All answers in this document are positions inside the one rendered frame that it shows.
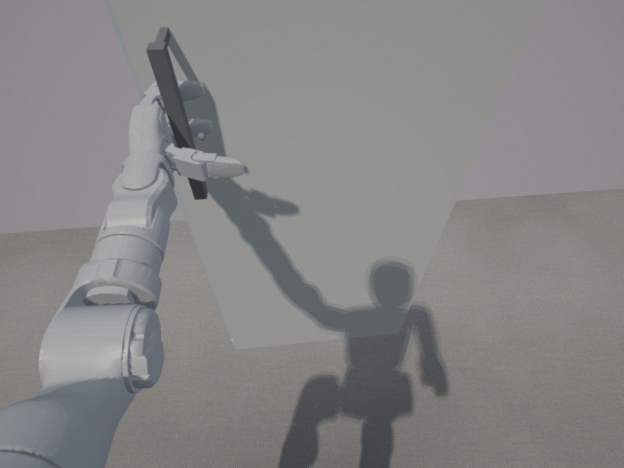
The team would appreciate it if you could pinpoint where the robot left upper arm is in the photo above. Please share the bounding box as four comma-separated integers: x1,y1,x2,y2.
0,304,165,468

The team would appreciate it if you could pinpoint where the fridge door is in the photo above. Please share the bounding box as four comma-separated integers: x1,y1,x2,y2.
109,0,543,350

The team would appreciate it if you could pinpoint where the left robot hand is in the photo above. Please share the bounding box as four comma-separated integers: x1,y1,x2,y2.
128,80,245,181

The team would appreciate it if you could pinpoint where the handle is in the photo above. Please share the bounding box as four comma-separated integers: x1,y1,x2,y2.
146,27,208,200

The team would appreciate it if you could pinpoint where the robot left forearm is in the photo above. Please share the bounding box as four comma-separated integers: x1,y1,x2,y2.
38,151,177,385

